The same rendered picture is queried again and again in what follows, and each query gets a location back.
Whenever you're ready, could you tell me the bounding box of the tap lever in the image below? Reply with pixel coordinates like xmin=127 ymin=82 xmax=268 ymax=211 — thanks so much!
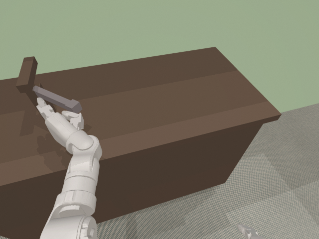
xmin=33 ymin=86 xmax=82 ymax=114

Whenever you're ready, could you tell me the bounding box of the left robot hand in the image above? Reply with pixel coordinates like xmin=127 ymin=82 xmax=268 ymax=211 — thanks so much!
xmin=36 ymin=98 xmax=84 ymax=148

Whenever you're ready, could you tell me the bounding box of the counter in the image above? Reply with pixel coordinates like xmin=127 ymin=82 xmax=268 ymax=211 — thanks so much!
xmin=0 ymin=47 xmax=282 ymax=239

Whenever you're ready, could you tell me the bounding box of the robot left forearm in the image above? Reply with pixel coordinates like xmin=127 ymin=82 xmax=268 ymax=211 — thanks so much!
xmin=40 ymin=130 xmax=102 ymax=239

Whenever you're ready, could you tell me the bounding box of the right robot hand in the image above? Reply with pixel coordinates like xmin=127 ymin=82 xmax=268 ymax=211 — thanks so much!
xmin=237 ymin=224 xmax=263 ymax=239

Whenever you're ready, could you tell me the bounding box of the robot left upper arm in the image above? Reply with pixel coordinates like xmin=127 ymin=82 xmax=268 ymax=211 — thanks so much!
xmin=41 ymin=214 xmax=98 ymax=239

